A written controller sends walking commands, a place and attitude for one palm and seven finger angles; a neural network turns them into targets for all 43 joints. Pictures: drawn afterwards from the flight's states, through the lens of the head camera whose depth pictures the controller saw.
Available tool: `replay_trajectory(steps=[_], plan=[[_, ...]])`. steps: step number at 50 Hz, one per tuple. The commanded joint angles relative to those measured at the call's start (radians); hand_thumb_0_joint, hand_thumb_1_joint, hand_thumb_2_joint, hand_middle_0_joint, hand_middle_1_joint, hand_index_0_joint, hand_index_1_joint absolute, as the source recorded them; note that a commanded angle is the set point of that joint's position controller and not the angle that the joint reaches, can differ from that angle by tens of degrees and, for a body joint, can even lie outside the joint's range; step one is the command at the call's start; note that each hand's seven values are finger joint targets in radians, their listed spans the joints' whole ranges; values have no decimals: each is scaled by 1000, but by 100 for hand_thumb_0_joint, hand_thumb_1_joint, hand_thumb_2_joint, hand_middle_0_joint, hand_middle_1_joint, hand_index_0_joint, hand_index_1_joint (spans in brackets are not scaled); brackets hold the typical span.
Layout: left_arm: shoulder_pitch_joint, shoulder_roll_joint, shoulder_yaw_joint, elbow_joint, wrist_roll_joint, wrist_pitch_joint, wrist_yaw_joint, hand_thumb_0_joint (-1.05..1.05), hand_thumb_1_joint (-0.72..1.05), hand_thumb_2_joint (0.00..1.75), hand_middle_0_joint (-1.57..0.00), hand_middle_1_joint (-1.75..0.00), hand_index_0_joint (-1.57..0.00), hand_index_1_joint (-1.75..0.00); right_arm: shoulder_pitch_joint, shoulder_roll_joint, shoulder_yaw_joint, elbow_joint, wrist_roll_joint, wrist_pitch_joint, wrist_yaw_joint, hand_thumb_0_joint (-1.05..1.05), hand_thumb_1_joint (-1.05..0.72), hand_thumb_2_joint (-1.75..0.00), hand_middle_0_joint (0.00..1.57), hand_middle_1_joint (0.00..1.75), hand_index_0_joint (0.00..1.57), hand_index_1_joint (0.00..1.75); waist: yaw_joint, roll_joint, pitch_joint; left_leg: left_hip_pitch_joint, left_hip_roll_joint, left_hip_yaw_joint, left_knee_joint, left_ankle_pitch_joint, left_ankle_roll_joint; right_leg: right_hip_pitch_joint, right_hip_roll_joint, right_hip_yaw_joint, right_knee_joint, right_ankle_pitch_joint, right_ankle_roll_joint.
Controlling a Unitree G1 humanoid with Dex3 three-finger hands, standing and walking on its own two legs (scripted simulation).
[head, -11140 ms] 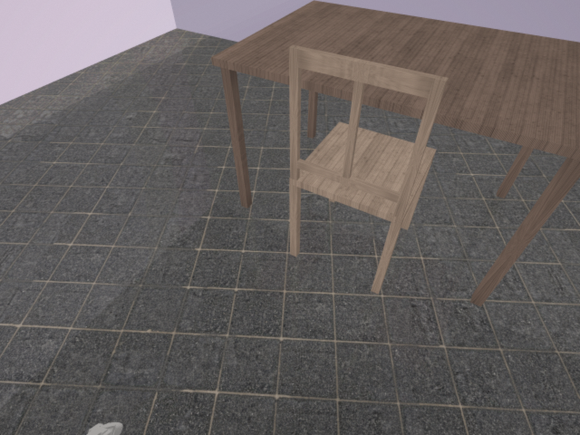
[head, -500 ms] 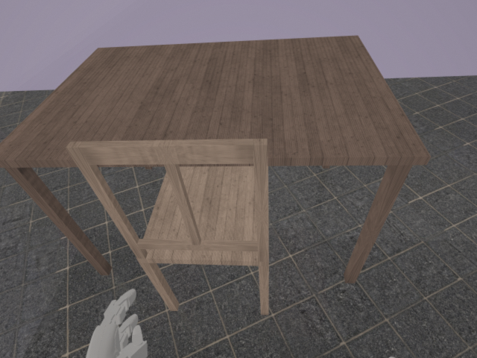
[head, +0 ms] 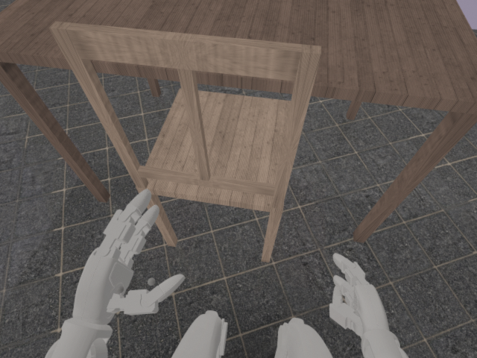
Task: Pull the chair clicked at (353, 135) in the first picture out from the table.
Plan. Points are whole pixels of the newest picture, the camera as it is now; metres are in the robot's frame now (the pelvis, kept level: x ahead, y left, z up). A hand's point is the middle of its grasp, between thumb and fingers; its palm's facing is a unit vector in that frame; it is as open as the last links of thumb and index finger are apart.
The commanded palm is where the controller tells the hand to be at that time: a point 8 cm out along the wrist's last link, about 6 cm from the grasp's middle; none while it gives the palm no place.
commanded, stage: raise the hand toward the chair's back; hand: left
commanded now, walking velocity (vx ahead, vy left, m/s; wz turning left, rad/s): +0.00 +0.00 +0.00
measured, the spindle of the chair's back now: (197, 134) +0.52 +0.14 +0.03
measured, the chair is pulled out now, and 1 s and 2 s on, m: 0.00 0.00 0.00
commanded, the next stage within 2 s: aim the fingers beside a spindle in 1.40 s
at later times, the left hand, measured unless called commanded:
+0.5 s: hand (138, 260) +0.24 +0.18 +0.06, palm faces -0.10 -0.99 -0.05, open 15.8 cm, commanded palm +0.22 +0.24 +0.07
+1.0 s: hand (111, 227) +0.28 +0.22 +0.08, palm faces -0.04 -1.00 -0.07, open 16.9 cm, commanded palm +0.25 +0.27 +0.08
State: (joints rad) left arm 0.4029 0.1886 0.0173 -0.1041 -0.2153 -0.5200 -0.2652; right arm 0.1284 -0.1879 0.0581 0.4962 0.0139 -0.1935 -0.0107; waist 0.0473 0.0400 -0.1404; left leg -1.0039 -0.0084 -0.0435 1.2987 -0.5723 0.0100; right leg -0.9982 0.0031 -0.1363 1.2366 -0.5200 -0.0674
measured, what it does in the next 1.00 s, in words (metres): stands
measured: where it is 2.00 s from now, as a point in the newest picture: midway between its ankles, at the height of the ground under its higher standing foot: outside the picture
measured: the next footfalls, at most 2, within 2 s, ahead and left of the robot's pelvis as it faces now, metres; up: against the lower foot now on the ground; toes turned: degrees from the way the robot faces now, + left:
none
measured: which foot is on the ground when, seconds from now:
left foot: down 0.00-1.00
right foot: down 0.00-1.00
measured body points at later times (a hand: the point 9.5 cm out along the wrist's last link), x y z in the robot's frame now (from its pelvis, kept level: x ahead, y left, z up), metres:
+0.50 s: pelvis +0.02 +0.01 +0.02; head +0.09 +0.02 +0.47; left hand +0.24 +0.23 +0.07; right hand +0.20 -0.24 -0.04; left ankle +0.03 +0.11 -0.62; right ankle +0.05 -0.09 -0.62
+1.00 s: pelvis +0.03 +0.02 +0.04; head +0.10 +0.02 +0.48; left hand +0.28 +0.28 +0.09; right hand +0.20 -0.23 -0.04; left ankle +0.03 +0.11 -0.62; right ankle +0.05 -0.09 -0.62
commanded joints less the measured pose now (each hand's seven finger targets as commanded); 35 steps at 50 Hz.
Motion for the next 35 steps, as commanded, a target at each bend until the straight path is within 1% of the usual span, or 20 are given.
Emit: replay_trajectory(steps=[1, 3, 4, 5, 8, 10, 13, 14, 16, 18, 19, 21, 22, 23, 24, 26, 28, 29, 32, 35], plan=[[75, 145, 109, -87, -11, 184, -50, 0, 6, 54, -12, -17, -12, -17, -11, -179, -100, -194, 38, -28, -45, 0, -90, -90, 20, 30, 20, 30, -29, -110, -281, 95, -16, 0, -257, 147, 27, 321, -14, 170, -310, 8, 51], [115, 164, 191, -136, -39, 249, 3, 0, 1, 52, -11, -16, -11, -16, -46, -153, -100, -210, 38, -10, -48, 0, -90, -90, 20, 30, 20, 30, 21, -79, -324, 127, -20, 7, -286, 200, 21, 397, -13, 162, -304, 62, 48], [103, 142, 194, -222, -54, 248, 38, 0, -1, 51, -11, -16, -11, -16, -26, -139, -95, -221, 37, -8, -48, 0, -90, -90, 20, 30, 20, 30, 26, -52, -344, 155, -20, 8, -304, 236, 19, 415, -12, 141, -296, 111, 46], [106, 130, 203, -250, -62, 237, 80, 0, -3, 50, -11, -15, -11, -15, -19, -128, -96, -210, 35, -8, -49, 0, -90, -90, 20, 30, 20, 30, 24, -47, -321, 176, -14, 8, -313, 261, 17, 410, -7, 125, -292, 156, 43], [68, 107, 187, -262, -40, 137, 170, 0, -10, 47, -10, -14, -10, -14, 5, -119, -97, -165, 17, -27, -48, 0, -90, -90, 20, 30, 20, 30, -8, -57, -230, 170, 2, -5, -317, 274, 14, 315, 7, 90, -269, 166, 37], [26, 97, 133, -241, -4, 49, 178, 0, -15, 45, -10, -14, -10, -14, 34, -133, -99, -140, 3, -44, -37, 0, -90, -90, 20, 30, 20, 30, -50, -32, -186, 156, 5, -10, -301, 234, 14, 229, 7, 85, -255, 111, 37], [-22, 65, 40, -133, 24, -22, 122, 0, -22, 42, -9, -12, -9, -12, 39, -167, -100, -125, 4, -66, -30, 0, -90, -90, 20, 30, 20, 30, -110, -47, -89, 112, 5, -20, -276, 122, 20, 125, 4, 98, -269, -7, 37], [-35, 71, 35, -121, 18, -30, 91, 0, -24, 41, -9, -12, -9, -12, 51, -179, -103, -124, 7, -74, -32, 0, -90, -90, 20, 30, 20, 30, -114, -38, -118, 120, 3, -18, -273, 107, 21, 130, 1, 104, -274, -19, 38], [-10, 114, 63, -97, 1, -9, 38, 0, -29, 39, -8, -11, -8, -11, 65, -196, -108, -139, 17, -80, -40, 0, -90, -90, 20, 30, 20, 30, -97, -25, -162, 133, -1, -15, -289, 89, 21, 168, -4, 116, -292, -36, 38], [-4, 186, 132, -114, -13, 32, 17, 0, -34, 37, -8, -11, -8, -11, 67, -205, -112, -153, 26, -77, -47, 0, -90, -90, 20, 30, 20, 30, -71, 6, -224, 172, -3, -11, -309, 131, 22, 229, -2, 119, -300, 7, 36], [-6, 208, 171, -155, -26, 47, 16, 0, -36, 36, -7, -10, -7, -10, 71, -201, -112, -162, 26, -72, -50, 0, -90, -90, 20, 30, 20, 30, -54, 26, -272, 197, -5, -9, -322, 169, 21, 276, -4, 115, -300, 47, 36], [6, 217, 222, -209, -49, 70, 39, 0, -41, 34, -7, -9, -7, -9, 69, -187, -114, -170, 28, -63, -55, 0, -90, -90, 20, 30, 20, 30, -34, 32, -314, 244, -5, 0, -335, 263, 20, 339, 1, 103, -296, 155, 38], [9, 207, 232, -227, -58, 76, 60, 0, -43, 33, -7, -9, -7, -9, 67, -177, -111, -169, 27, -60, -54, 0, -90, -90, 20, 30, 20, 30, -27, 61, -305, 267, -4, 0, -343, 304, 15, 345, 4, 95, -294, 197, 35], [-2, 214, 246, -228, -61, 82, 76, 0, -45, 32, -6, -9, -6, -9, 67, -173, -108, -162, 23, -56, -54, 0, -90, -90, 20, 30, 20, 30, -27, 70, -296, 281, -2, -8, -348, 338, 10, 343, 9, 82, -284, 229, 31], [2, 176, 232, -219, -68, 81, 91, 0, -48, 31, -6, -8, -6, -8, 71, -163, -107, -157, 22, -53, -51, 0, -90, -90, 20, 30, 20, 30, -38, 51, -270, 293, -1, -7, -346, 374, 8, 339, 10, 76, -286, 271, 34], [-19, 148, 208, -158, -57, 74, 104, 0, -50, 30, -6, -8, -6, -8, 73, -166, -104, -141, 15, -48, -44, 0, -90, -90, 20, 30, 20, 30, -63, 11, -212, 264, 3, -10, -334, 354, 7, 301, 12, 71, -288, 263, 39], [-51, 130, 169, -66, -35, 75, 82, 0, -50, 30, -6, -8, -6, -8, 72, -176, -100, -135, 12, -43, -39, 0, -90, -90, 20, 30, 20, 30, -91, -27, -132, 220, 3, -15, -325, 304, 11, 257, 14, 71, -295, 222, 38], [-75, 131, 153, -41, -27, 73, 58, 0, -50, 30, -6, -8, -6, -8, 74, -185, -99, -137, 12, -44, -37, 0, -90, -90, 20, 30, 20, 30, -100, -25, -129, 211, 3, -12, -318, 278, 12, 241, 12, 77, -298, 203, 41], [-107, 164, 150, -1, -29, 92, -16, 0, -50, 30, -6, -8, -6, -8, 82, -204, -94, -148, 18, -46, -40, 0, -90, -90, 20, 30, 20, 30, -98, -21, -158, 214, -1, -11, -322, 249, 15, 258, 8, 88, -312, 179, 40], [-136, 231, 228, -52, -62, 109, -59, 0, -50, 30, -6, -8, -6, -8, 84, -203, -94, -158, 26, -51, -48, 0, -90, -90, 20, 30, 20, 30, -73, -2, -248, 254, -5, -1, -327, 302, 19, 349, 4, 108, -329, 234, 41]])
